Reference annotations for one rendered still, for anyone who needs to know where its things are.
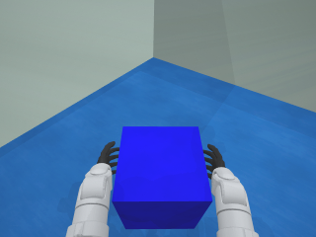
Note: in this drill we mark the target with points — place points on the robot right hand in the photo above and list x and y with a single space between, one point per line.
216 161

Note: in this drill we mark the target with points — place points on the carton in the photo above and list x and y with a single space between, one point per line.
161 179

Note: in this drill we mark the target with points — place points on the left robot forearm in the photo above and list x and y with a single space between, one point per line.
93 203

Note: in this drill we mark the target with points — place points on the right robot forearm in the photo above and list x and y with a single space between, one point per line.
232 206

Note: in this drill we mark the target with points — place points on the robot left hand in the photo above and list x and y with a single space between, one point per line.
105 155

